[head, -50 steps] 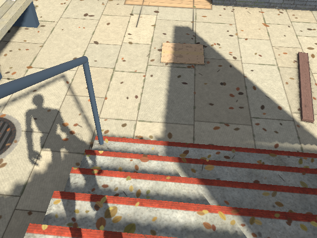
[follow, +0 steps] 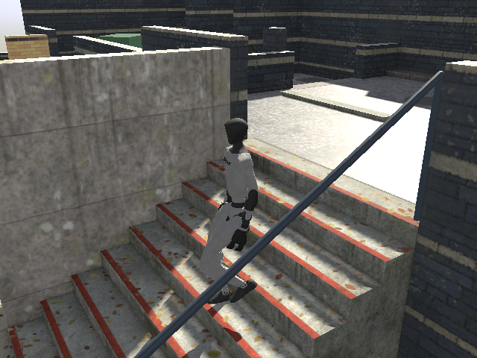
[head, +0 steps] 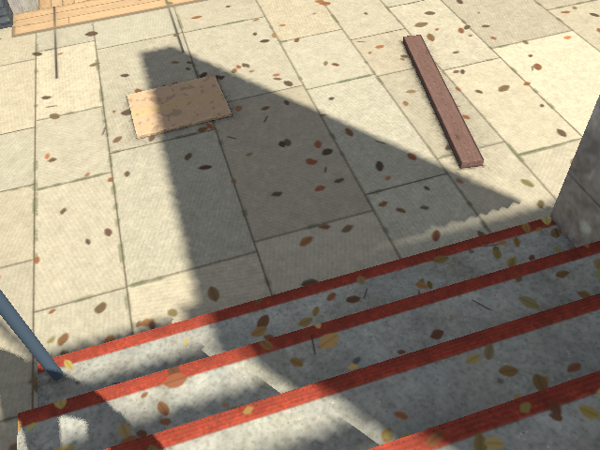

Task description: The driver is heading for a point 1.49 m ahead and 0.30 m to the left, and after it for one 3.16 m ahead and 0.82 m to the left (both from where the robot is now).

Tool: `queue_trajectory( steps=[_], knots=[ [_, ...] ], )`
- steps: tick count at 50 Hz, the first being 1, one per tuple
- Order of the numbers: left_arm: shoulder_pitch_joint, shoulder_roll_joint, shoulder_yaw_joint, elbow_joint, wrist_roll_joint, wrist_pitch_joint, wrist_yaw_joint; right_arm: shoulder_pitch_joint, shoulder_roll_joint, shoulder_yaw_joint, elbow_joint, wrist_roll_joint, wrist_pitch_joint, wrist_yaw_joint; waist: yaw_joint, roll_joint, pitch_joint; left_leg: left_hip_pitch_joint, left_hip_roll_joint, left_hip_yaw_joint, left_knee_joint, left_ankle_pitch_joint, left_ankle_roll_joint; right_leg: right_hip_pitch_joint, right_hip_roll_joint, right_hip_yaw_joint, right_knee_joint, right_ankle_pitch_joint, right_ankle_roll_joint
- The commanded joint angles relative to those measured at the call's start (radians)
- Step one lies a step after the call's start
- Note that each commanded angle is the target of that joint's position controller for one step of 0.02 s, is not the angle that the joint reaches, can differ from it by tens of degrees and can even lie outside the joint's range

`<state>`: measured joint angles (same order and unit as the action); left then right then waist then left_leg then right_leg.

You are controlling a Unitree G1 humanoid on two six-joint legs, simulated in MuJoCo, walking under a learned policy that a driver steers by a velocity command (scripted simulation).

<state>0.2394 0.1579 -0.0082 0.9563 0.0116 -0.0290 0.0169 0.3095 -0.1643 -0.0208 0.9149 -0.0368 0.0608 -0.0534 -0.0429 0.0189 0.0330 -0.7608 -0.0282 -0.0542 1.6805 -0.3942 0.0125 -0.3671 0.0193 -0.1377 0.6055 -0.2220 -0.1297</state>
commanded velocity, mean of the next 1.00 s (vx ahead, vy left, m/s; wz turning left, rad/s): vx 0.01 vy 0.00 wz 0.23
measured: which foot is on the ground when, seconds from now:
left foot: up 0.00-0.42, down 0.44-1.00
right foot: down 0.00-0.42, up 0.44-1.00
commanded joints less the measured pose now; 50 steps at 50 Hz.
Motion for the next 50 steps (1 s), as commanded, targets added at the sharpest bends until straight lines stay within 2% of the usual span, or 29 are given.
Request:
queue_trajectory(
  steps=[1, 3, 7, 11, 13, 15, 16, 18, 19, 20, 21, 22, 23, 24, 25, 26, 27, 29, 30, 32, 35, 38, 42, 44, 46, 47, 48, 49, 50],
  knots=[
    [0.073, 0.121, 0.009, -0.061, -0.002, -0.019, 0.024, -0.037, -0.057, -0.018, -0.120, -0.006, 0.008, 0.012, 0.018, -0.090, -0.062, -0.124, -0.036, -0.014, 0.017, 0.128, -0.027, 0.008, -0.329, 0.286, -0.193, 0.262, -0.156],
    [0.110, 0.127, 0.008, -0.080, -0.003, -0.012, 0.037, -0.106, -0.051, -0.016, -0.173, -0.008, 0.025, 0.014, 0.032, -0.118, -0.072, -0.214, -0.046, -0.012, 0.049, 0.129, -0.046, 0.045, -0.332, 0.293, -0.200, 0.127, -0.154],
    [0.145, 0.152, 0.009, -0.131, 0.003, -0.001, 0.051, -0.238, -0.058, -0.011, -0.287, -0.011, 0.044, 0.016, 0.047, -0.098, -0.066, -0.332, -0.041, -0.016, 0.128, 0.110, -0.086, 0.089, -0.362, 0.337, -0.215, -0.022, -0.162],
    [0.132, 0.181, 0.018, -0.202, 0.019, -0.001, 0.059, -0.329, -0.082, -0.009, -0.393, 0.001, 0.052, 0.030, 0.061, -0.098, -0.077, -0.353, -0.004, -0.026, 0.130, 0.105, -0.096, 0.139, -0.396, 0.344, -0.228, -0.103, -0.149],
    [0.122, 0.196, 0.028, -0.231, 0.025, 0.000, 0.063, -0.355, -0.090, -0.006, -0.434, 0.007, 0.050, 0.037, 0.066, -0.093, -0.085, -0.308, 0.030, -0.022, 0.013, 0.116, -0.089, 0.160, -0.398, 0.312, -0.241, -0.144, -0.123],
    [0.085, 0.222, 0.044, -0.264, 0.028, 0.006, 0.065, -0.372, -0.106, -0.003, -0.464, 0.017, 0.051, 0.054, 0.067, -0.113, -0.087, -0.145, 0.069, 0.006, -0.289, 0.148, -0.070, 0.125, -0.381, 0.242, -0.274, -0.219, -0.067],
    [0.047, 0.233, 0.053, -0.287, 0.030, 0.011, 0.062, -0.362, -0.107, 0.001, -0.468, 0.030, 0.048, 0.067, 0.059, -0.134, -0.093, -0.002, 0.086, 0.015, -0.494, 0.142, -0.044, 0.070, -0.369, 0.197, -0.295, -0.264, -0.047],
    [0.002, 0.307, 0.088, -0.312, 0.026, 0.026, 0.042, -0.269, -0.134, -0.005, -0.440, 0.059, 0.054, 0.080, 0.036, -0.190, -0.123, 0.404, 0.022, 0.124, -0.638, -0.027, 0.005, -0.110, -0.343, 0.080, -0.311, -0.339, -0.010],
    [-0.027, 0.320, 0.100, -0.329, 0.022, 0.039, 0.038, -0.193, -0.150, -0.010, -0.421, 0.076, 0.055, 0.092, 0.005, -0.201, -0.120, 0.506, 0.023, 0.133, -0.737, -0.072, 0.031, -0.132, -0.344, 0.059, -0.297, -0.419, -0.003],
    [-0.041, 0.312, 0.105, -0.332, 0.017, 0.060, 0.038, -0.098, -0.158, -0.013, -0.381, 0.086, 0.051, 0.104, -0.031, -0.167, -0.107, 0.618, 0.006, 0.161, -0.873, -0.050, 0.050, -0.166, -0.318, 0.020, -0.236, -0.498, 0.016],
    [-0.006, 0.286, 0.104, -0.319, 0.029, 0.084, 0.036, 0.029, -0.186, -0.026, -0.324, 0.087, 0.040, 0.111, -0.062, -0.063, -0.106, 0.747, -0.020, 0.137, -0.984, -0.111, 0.063, -0.212, -0.267, -0.028, -0.062, -0.534, 0.041],
    [-0.034, 0.248, 0.100, -0.316, 0.038, 0.101, 0.024, 0.168, -0.200, -0.026, -0.279, 0.074, 0.019, 0.107, -0.134, 0.166, -0.008, 0.821, 0.025, -0.027, -1.107, -0.138, 0.083, -0.435, -0.182, -0.093, 0.344, -0.534, 0.077],
    [-0.080, 0.111, 0.065, -0.383, 0.041, 0.113, -0.006, 0.218, -0.273, -0.016, -0.309, 0.071, -0.008, 0.106, -0.078, 0.357, 0.103, 0.811, 0.305, -0.562, -1.109, 0.076, 0.107, -0.864, -0.070, 0.015, 0.751, -0.716, 0.116],
    [-0.265, 0.182, 0.072, -0.496, 0.052, 0.080, -0.021, 0.248, -0.380, -0.045, -0.327, 0.057, -0.009, 0.084, -0.170, 0.237, 0.089, 0.745, 0.403, -0.873, -1.428, 0.288, 0.199, -0.972, 0.019, 0.233, 0.720, -0.583, 0.159],
    [-0.248, 0.149, 0.058, -0.508, 0.053, 0.047, -0.014, 0.153, -0.380, -0.047, -0.331, 0.017, -0.019, 0.046, -0.067, 0.210, 0.099, 0.683, 0.409, -0.874, -1.439, 0.248, 0.195, -0.959, 0.040, 0.286, 0.797, -0.424, 0.174],
    [-0.232, 0.136, 0.048, -0.487, 0.063, 0.035, 0.000, 0.043, -0.351, -0.043, -0.338, 0.006, -0.018, 0.015, -0.003, 0.247, 0.066, 0.644, 0.337, -0.668, -1.354, 0.169, 0.157, -0.951, 0.051, 0.279, 0.861, -0.293, 0.184],
    [-0.191, 0.140, 0.047, -0.452, 0.071, 0.043, 0.013, -0.024, -0.305, -0.027, -0.351, -0.004, -0.013, 0.011, 0.035, 0.248, 0.019, 0.574, 0.263, -0.513, -1.299, 0.208, 0.122, -0.895, 0.066, 0.231, 0.966, -0.203, 0.195],
    [-0.112, 0.160, 0.057, -0.417, 0.052, 0.084, 0.007, -0.071, -0.202, 0.015, -0.345, 0.015, -0.024, 0.027, 0.101, 0.203, -0.050, 0.384, 0.185, -0.381, -1.275, 0.280, 0.094, -0.718, 0.076, 0.183, 1.135, -0.090, 0.225],
    [-0.108, 0.138, 0.051, -0.418, 0.038, 0.103, 0.004, -0.075, -0.189, 0.018, -0.334, 0.018, -0.029, 0.033, 0.118, 0.162, -0.076, 0.317, 0.159, -0.334, -1.265, 0.272, 0.088, -0.660, 0.087, 0.172, 1.219, -0.056, 0.237],
    [-0.107, 0.109, 0.040, -0.419, 0.018, 0.117, 0.001, -0.051, -0.194, 0.015, -0.318, 0.023, -0.035, 0.029, 0.117, 0.077, -0.084, 0.269, 0.146, -0.304, -1.267, 0.173, 0.121, -0.621, 0.100, 0.152, 1.363, -0.025, 0.253],
    [-0.171, 0.086, 0.017, -0.452, 0.009, 0.126, -0.006, 0.023, -0.173, 0.022, -0.302, 0.033, -0.045, 0.011, 0.056, 0.038, -0.062, 0.370, 0.167, -0.298, -1.269, 0.165, 0.196, -0.666, 0.116, 0.160, 1.414, -0.024, 0.261],
    [-0.254, 0.096, 0.013, -0.488, 0.029, 0.123, 0.003, 0.136, -0.187, 0.013, -0.272, 0.022, -0.054, -0.011, -0.038, 0.047, -0.081, 0.631, 0.227, -0.308, -1.224, 0.273, 0.242, -0.782, 0.144, 0.248, 1.348, -0.103, 0.247],
    [-0.323, 0.114, 0.015, -0.545, 0.031, 0.118, -0.004, 0.170, -0.218, -0.012, -0.274, -0.002, -0.068, -0.025, -0.070, 0.088, -0.085, 0.774, 0.299, -0.325, -1.219, 0.387, 0.293, -0.820, 0.127, 0.293, 1.229, -0.137, 0.228],
    [-0.318, 0.102, 0.008, -0.555, 0.020, 0.119, -0.014, 0.139, -0.220, -0.017, -0.281, -0.005, -0.069, -0.027, -0.047, 0.090, -0.065, 0.747, 0.290, -0.290, -1.225, 0.388, 0.279, -0.761, 0.073, 0.278, 1.044, -0.117, 0.218],
    [-0.314, 0.102, -0.005, -0.548, 0.009, 0.114, -0.039, 0.083, -0.203, -0.017, -0.299, 0.000, -0.055, -0.023, -0.035, 0.105, -0.038, 0.641, 0.246, -0.212, -1.277, 0.255, 0.229, -0.546, -0.003, 0.234, 0.634, -0.081, 0.183],
    [-0.280, 0.091, -0.012, -0.535, -0.007, 0.112, -0.053, 0.032, -0.218, -0.024, -0.311, 0.007, -0.049, -0.021, -0.016, 0.131, -0.039, 0.510, 0.224, -0.164, -1.309, 0.221, 0.215, -0.328, -0.020, 0.198, 0.458, -0.080, 0.153],
    [-0.218, 0.085, -0.013, -0.513, -0.023, 0.111, -0.061, 0.002, -0.268, -0.042, -0.314, 0.020, -0.048, -0.010, 0.012, 0.169, -0.063, 0.380, 0.225, -0.136, -1.350, 0.235, 0.208, -0.088, -0.003, 0.154, 0.428, -0.146, 0.119],
    [-0.154, 0.100, -0.008, -0.499, -0.038, 0.111, -0.066, -0.014, -0.298, -0.055, -0.319, 0.026, -0.043, -0.001, 0.038, 0.191, -0.053, 0.327, 0.239, -0.130, -1.353, 0.209, 0.203, 0.038, -0.005, 0.142, 0.346, -0.199, 0.089],
    [-0.094, 0.105, -0.004, -0.473, -0.045, 0.112, -0.064, -0.018, -0.292, -0.056, -0.320, 0.030, -0.032, 0.005, 0.059, 0.170, -0.047, 0.302, 0.242, -0.116, -1.322, 0.172, 0.190, 0.128, 0.008, 0.114, 0.262, -0.196, 0.077]
  ],
)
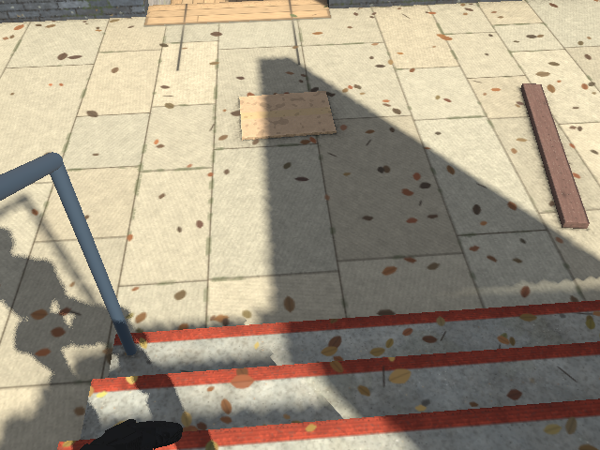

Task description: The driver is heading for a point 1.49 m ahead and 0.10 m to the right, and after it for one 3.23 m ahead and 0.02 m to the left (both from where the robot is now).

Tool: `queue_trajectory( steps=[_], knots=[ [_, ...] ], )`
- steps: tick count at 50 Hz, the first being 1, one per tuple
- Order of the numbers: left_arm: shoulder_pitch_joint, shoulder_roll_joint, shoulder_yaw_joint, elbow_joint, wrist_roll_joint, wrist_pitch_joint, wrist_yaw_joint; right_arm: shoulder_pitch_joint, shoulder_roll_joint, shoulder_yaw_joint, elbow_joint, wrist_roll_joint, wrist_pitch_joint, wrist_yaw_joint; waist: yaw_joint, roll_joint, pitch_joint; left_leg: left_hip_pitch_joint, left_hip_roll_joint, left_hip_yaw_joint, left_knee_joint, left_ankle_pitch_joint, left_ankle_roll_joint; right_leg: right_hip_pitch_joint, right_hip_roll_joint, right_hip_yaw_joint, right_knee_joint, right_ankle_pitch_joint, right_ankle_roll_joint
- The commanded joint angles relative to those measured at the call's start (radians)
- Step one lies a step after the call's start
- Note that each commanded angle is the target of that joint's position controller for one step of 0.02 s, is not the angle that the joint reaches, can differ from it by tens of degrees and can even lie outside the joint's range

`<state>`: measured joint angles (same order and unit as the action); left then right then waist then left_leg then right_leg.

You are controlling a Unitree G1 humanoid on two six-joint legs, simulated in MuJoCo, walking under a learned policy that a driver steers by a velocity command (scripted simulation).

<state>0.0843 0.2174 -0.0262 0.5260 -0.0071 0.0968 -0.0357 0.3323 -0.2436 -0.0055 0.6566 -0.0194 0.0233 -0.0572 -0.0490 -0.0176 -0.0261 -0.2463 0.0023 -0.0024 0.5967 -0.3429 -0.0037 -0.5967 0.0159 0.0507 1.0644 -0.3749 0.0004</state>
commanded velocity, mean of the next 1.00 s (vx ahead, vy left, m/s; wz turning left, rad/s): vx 0.21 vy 0.00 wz -0.23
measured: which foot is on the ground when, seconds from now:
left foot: down 0.00-0.06, up 0.08-0.76, down 0.78-1.00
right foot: up 0.00-0.04, down 0.06-0.80, up 0.82-1.00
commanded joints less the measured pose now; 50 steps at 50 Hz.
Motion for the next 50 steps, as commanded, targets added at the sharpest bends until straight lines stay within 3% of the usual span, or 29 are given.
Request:
queue_trajectory(
  steps=[1, 2, 3, 4, 5, 6, 8, 11, 13, 16, 18, 20, 23, 27, 35, 37, 38, 39, 40, 41, 42, 43, 44, 45, 46, 47, 48, 49, 50],
  knots=[
    [0.125, 0.050, 0.021, -0.003, -0.029, -0.018, -0.007, -0.041, -0.192, -0.067, -0.063, 0.014, 0.018, 0.013, 0.092, 0.141, 0.022, -0.205, 0.191, -0.146, -0.163, 0.040, 0.185, 0.428, 0.032, -0.103, -0.369, -0.004, -0.062],
    [0.200, 0.072, 0.035, 0.039, -0.018, -0.030, -0.004, -0.021, -0.169, -0.061, -0.062, 0.008, 0.028, 0.020, 0.111, 0.035, 0.022, -0.210, 0.154, -0.100, -0.007, 0.009, 0.165, 0.509, 0.062, -0.092, -0.496, -0.029, -0.058],
    [0.258, 0.108, 0.045, 0.054, -0.003, -0.059, -0.005, -0.011, -0.138, -0.058, -0.062, -0.014, 0.024, 0.036, 0.120, -0.125, 0.044, -0.334, 0.080, -0.023, 0.306, -0.141, 0.126, 0.580, -0.007, 0.077, -0.548, 0.008, -0.043],
    [0.274, 0.256, 0.063, -0.005, -0.009, -0.082, -0.007, -0.061, -0.073, -0.050, -0.168, -0.008, 0.023, 0.060, 0.062, -0.341, 0.049, -0.724, -0.067, 0.029, 0.601, -0.455, 0.022, 0.707, -0.346, 0.701, -0.579, 0.486, -0.121],
    [0.379, 0.237, 0.073, 0.028, -0.024, -0.083, 0.001, -0.194, -0.153, -0.069, -0.189, -0.045, 0.012, 0.068, 0.172, -0.234, 0.012, -0.812, -0.075, -0.136, 0.598, -0.386, -0.001, 0.711, -0.331, 0.818, -0.693, 0.566, -0.191],
    [0.317, 0.228, 0.073, 0.039, -0.001, -0.086, 0.017, -0.189, -0.139, -0.067, -0.175, -0.029, 0.003, 0.062, 0.107, -0.225, 0.039, -0.811, -0.064, -0.153, 0.632, -0.296, -0.012, 0.654, -0.307, 0.753, -0.673, 0.443, -0.210],
    [0.223, 0.191, 0.075, 0.035, 0.015, -0.072, 0.041, -0.176, -0.124, -0.059, -0.130, -0.037, 0.010, 0.046, 0.051, -0.190, 0.029, -0.756, -0.052, -0.092, 0.747, -0.128, -0.039, 0.507, -0.216, 0.548, -0.631, 0.418, -0.186],
    [0.142, 0.147, 0.065, 0.027, 0.002, -0.062, 0.043, -0.135, -0.101, -0.053, -0.083, -0.043, 0.049, 0.047, -0.023, -0.091, -0.035, -0.582, -0.040, -0.069, 0.835, 0.088, -0.064, 0.273, -0.132, 0.387, -0.608, 0.569, -0.159],
    [0.113, 0.180, 0.078, 0.028, 0.004, -0.067, 0.050, -0.102, -0.107, -0.055, -0.036, -0.039, 0.046, 0.050, -0.045, -0.035, -0.089, -0.461, -0.048, -0.044, 0.895, 0.265, -0.052, 0.206, -0.117, 0.361, -0.598, 0.586, -0.152],
    [0.181, 0.152, 0.069, 0.050, -0.008, -0.057, 0.064, -0.141, -0.090, -0.047, -0.026, -0.035, 0.048, 0.051, 0.001, -0.051, -0.069, -0.517, -0.037, -0.035, 0.871, 0.308, -0.051, 0.293, -0.100, 0.357, -0.574, 0.534, -0.147],
    [0.226, 0.127, 0.059, 0.062, 0.001, -0.054, 0.069, -0.176, -0.070, -0.037, -0.030, -0.031, 0.050, 0.042, 0.036, -0.072, -0.061, -0.553, -0.028, -0.044, 0.827, 0.278, -0.047, 0.378, -0.102, 0.362, -0.548, 0.603, -0.171],
    [0.274, 0.124, 0.055, 0.078, 0.012, -0.057, 0.073, -0.169, -0.074, -0.034, -0.019, -0.028, 0.047, 0.041, 0.056, -0.084, -0.065, -0.548, -0.013, -0.064, 0.741, 0.250, -0.047, 0.438, -0.108, 0.410, -0.576, 0.431, -0.198],
    [0.325, 0.157, 0.073, 0.116, 0.024, -0.063, 0.063, -0.172, -0.100, -0.039, 0.011, -0.026, 0.031, 0.049, 0.083, -0.115, 0.008, -0.559, 0.000, -0.079, 0.631, 0.159, -0.032, 0.475, -0.129, 0.499, -0.652, 0.159, -0.270],
    [0.381, 0.159, 0.081, 0.168, 0.028, -0.092, 0.050, -0.157, -0.100, -0.048, 0.053, -0.029, 0.002, 0.056, 0.103, -0.114, 0.080, -0.527, 0.016, -0.070, 0.491, 0.046, -0.007, 0.484, -0.144, 0.511, -0.642, 0.225, -0.323],
    [0.330, 0.191, 0.100, 0.222, 0.034, -0.130, 0.037, -0.063, -0.104, -0.062, 0.123, -0.027, -0.044, 0.058, 0.075, -0.072, 0.021, -0.303, -0.008, -0.049, 0.412, -0.072, 0.035, 0.422, -0.137, 0.490, -0.517, 0.474, -0.319],
    [0.304, 0.206, 0.109, 0.232, 0.031, -0.131, 0.039, 0.010, -0.105, -0.066, 0.155, -0.034, -0.051, 0.062, 0.041, -0.052, 0.016, -0.218, -0.020, -0.039, 0.357, -0.104, 0.058, 0.372, -0.136, 0.481, -0.449, 0.450, -0.294],
    [0.239, 0.205, 0.111, 0.227, 0.031, -0.131, 0.041, 0.113, -0.097, -0.068, 0.189, -0.031, -0.058, 0.062, -0.027, -0.038, 0.017, -0.054, -0.033, -0.029, 0.265, -0.094, 0.071, 0.257, -0.103, 0.432, -0.368, 0.468, -0.259],
    [0.131, 0.196, 0.110, 0.208, 0.022, -0.135, 0.042, 0.334, -0.095, -0.074, 0.258, -0.028, -0.066, 0.054, -0.168, 0.026, -0.007, 0.266, -0.048, -0.025, 0.085, -0.041, 0.094, 0.039, -0.020, 0.301, -0.165, 0.521, -0.191],
    [0.079, 0.125, 0.103, 0.195, 0.031, -0.154, 0.050, 0.506, -0.206, -0.107, 0.312, -0.036, -0.070, 0.051, -0.240, 0.276, 0.026, 0.411, 0.085, -0.277, -0.051, 0.075, 0.158, -0.176, 0.187, 0.160, 0.266, 0.187, -0.131],
    [0.170, 0.102, 0.098, 0.190, 0.057, -0.168, 0.067, 0.471, -0.212, -0.089, 0.321, 0.016, -0.081, 0.066, -0.094, 0.287, 0.104, 0.418, 0.248, -0.513, -0.042, 0.643, 0.153, -0.386, 0.203, 0.162, 0.304, -0.201, -0.132],
    [0.160, 0.134, 0.104, 0.193, 0.061, -0.161, 0.068, 0.434, -0.223, -0.094, 0.315, 0.017, -0.085, 0.069, -0.081, 0.252, 0.123, 0.392, 0.325, -0.670, -0.108, 0.497, 0.223, -0.494, 0.163, 0.158, 0.283, -0.270, -0.118],
    [0.100, 0.143, 0.105, 0.206, 0.051, -0.149, 0.068, 0.360, -0.193, -0.084, 0.295, 0.003, -0.086, 0.062, -0.058, 0.136, 0.178, 0.293, 0.320, -0.656, -0.127, 0.387, 0.258, -0.487, 0.111, 0.155, 0.279, -0.216, -0.099],
    [0.064, 0.153, 0.107, 0.218, 0.033, -0.143, 0.067, 0.261, -0.180, -0.075, 0.271, -0.021, -0.088, 0.057, -0.020, 0.083, 0.216, 0.197, 0.287, -0.570, -0.120, 0.272, 0.248, -0.448, 0.052, 0.173, 0.164, -0.077, -0.098],
    [0.050, 0.148, 0.104, 0.226, 0.035, -0.136, 0.059, 0.221, -0.155, -0.066, 0.267, -0.029, -0.090, 0.055, 0.003, 0.100, 0.214, 0.110, 0.243, -0.498, -0.101, 0.368, 0.230, -0.359, 0.039, 0.117, 0.098, 0.006, -0.092],
    [0.034, 0.129, 0.096, 0.220, 0.041, -0.128, 0.043, 0.184, -0.142, -0.059, 0.257, -0.024, -0.090, 0.053, 0.032, 0.119, 0.190, 0.004, 0.194, -0.415, -0.118, 0.434, 0.211, -0.218, 0.039, 0.044, 0.037, 0.140, -0.094],
    [0.001, 0.119, 0.095, 0.227, 0.034, -0.138, 0.025, 0.136, -0.067, -0.041, 0.268, -0.005, -0.103, 0.044, 0.065, 0.094, 0.191, -0.115, 0.074, -0.276, -0.040, 0.219, 0.171, -0.097, 0.029, 0.041, -0.156, 0.427, -0.089],
    [0.028, 0.068, 0.075, 0.233, 0.039, -0.142, -0.004, 0.086, -0.042, -0.032, 0.265, 0.018, -0.106, 0.037, 0.098, 0.093, 0.141, -0.340, 0.001, -0.171, -0.045, 0.049, 0.151, 0.188, 0.069, -0.084, -0.291, 0.758, -0.085],
    [0.087, 0.018, 0.063, 0.270, 0.042, -0.143, -0.023, 0.069, -0.047, -0.029, 0.267, 0.033, -0.111, 0.044, 0.106, 0.102, 0.082, -0.435, -0.008, -0.146, -0.047, -0.013, 0.144, 0.403, 0.083, -0.130, -0.303, 0.924, -0.090],
    [0.096, 0.004, 0.055, 0.282, 0.036, -0.139, -0.030, 0.084, -0.071, -0.035, 0.281, 0.029, -0.107, 0.044, 0.094, 0.110, 0.066, -0.449, 0.007, -0.135, -0.027, -0.011, 0.144, 0.478, 0.085, -0.145, -0.326, 0.943, -0.086]
  ],
)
